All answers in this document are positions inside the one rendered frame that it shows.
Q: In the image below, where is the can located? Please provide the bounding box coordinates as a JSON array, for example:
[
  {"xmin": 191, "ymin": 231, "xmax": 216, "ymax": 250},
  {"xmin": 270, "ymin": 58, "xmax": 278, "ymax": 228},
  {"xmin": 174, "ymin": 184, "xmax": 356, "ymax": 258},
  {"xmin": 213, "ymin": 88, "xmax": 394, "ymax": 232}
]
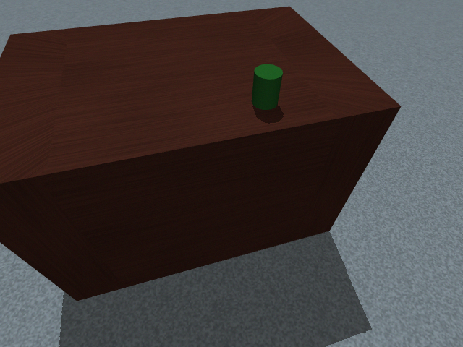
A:
[{"xmin": 252, "ymin": 64, "xmax": 283, "ymax": 110}]

